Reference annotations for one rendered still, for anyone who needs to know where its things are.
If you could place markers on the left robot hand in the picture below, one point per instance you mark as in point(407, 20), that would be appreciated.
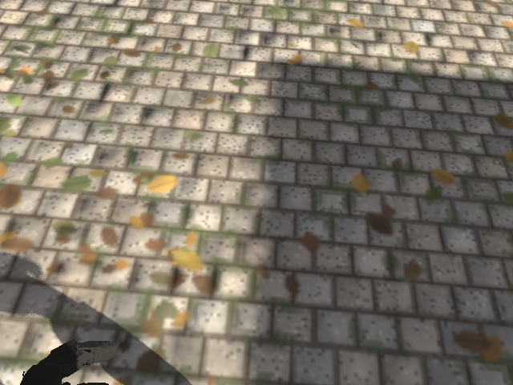
point(68, 358)

